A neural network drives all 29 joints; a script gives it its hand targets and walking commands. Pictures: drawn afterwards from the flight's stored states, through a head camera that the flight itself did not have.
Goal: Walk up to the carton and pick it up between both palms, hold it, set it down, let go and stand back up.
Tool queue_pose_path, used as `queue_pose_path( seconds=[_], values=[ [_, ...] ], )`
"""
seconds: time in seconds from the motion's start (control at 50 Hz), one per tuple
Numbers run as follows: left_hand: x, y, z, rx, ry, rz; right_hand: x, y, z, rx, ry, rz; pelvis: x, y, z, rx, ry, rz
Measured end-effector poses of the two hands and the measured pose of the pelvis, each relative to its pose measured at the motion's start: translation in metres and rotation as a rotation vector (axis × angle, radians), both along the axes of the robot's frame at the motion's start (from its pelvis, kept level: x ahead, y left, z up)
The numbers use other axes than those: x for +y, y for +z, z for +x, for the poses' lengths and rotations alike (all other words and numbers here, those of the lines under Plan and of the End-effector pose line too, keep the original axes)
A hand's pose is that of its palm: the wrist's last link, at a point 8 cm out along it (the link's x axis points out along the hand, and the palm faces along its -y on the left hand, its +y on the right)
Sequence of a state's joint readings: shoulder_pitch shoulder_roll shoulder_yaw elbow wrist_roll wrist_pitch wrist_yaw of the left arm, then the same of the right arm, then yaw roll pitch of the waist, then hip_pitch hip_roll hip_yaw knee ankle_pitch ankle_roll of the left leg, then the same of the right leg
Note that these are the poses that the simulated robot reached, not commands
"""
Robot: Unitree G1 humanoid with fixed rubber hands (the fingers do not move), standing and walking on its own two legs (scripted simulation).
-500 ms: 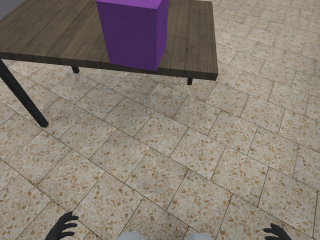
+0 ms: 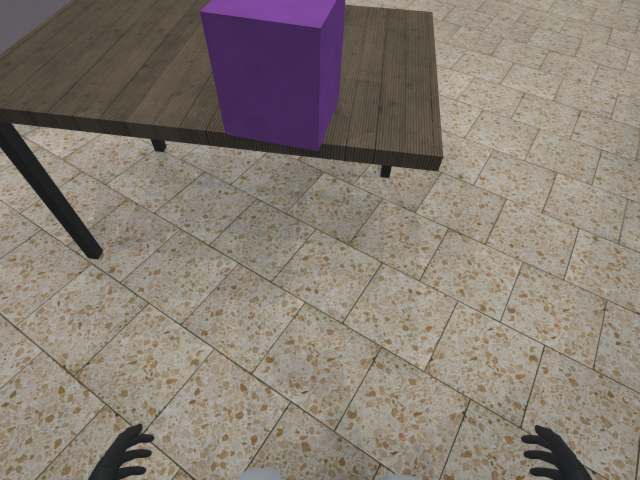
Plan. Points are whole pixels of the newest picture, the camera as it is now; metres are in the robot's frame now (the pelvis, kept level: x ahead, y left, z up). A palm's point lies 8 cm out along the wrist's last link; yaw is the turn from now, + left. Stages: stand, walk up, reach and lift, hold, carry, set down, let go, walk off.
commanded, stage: stand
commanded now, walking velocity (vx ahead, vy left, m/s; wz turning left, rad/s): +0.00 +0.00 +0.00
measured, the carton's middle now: (282, 63) +0.85 +0.12 +0.06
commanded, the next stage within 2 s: walk up in 1.22 s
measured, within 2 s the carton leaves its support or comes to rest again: neither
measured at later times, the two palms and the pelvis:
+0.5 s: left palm out of the picture +0.09 +0.29 -0.09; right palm out of the picture +0.09 -0.30 -0.09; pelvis -0.02 -0.01 +0.02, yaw +0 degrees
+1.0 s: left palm out of the picture +0.06 +0.27 -0.08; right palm out of the picture +0.05 -0.31 -0.08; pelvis -0.03 -0.02 +0.04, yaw -1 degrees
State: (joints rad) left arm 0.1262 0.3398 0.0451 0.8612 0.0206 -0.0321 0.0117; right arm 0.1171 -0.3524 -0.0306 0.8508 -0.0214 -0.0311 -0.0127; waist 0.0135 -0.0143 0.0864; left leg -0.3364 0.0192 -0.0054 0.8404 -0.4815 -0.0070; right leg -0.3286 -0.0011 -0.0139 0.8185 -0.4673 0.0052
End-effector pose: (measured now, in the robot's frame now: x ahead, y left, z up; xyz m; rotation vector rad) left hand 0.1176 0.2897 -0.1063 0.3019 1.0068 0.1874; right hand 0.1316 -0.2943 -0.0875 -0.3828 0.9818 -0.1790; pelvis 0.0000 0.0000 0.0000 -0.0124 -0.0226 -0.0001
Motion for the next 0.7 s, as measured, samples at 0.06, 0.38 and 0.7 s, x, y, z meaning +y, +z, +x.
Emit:
queue_pose_path(
  seconds=[0.06,0.38,0.7],
  values=[
    [0.000,0.000,-0.005,0.027,-0.004,0.007,-0.002,0.000,-0.004,0.003,-0.022,0.005,-0.001,0.002,0.000,-0.001,-0.001,0.001],
    [0.000,0.014,-0.022,0.060,0.006,0.032,-0.005,-0.005,-0.033,0.072,-0.047,0.036,-0.005,0.013,-0.014,-0.030,-0.007,0.010],
    [-0.010,0.026,-0.046,0.110,0.005,0.016,-0.010,0.000,-0.070,0.145,-0.075,0.063,-0.012,0.029,-0.027,-0.048,-0.013,0.019]
  ],
)
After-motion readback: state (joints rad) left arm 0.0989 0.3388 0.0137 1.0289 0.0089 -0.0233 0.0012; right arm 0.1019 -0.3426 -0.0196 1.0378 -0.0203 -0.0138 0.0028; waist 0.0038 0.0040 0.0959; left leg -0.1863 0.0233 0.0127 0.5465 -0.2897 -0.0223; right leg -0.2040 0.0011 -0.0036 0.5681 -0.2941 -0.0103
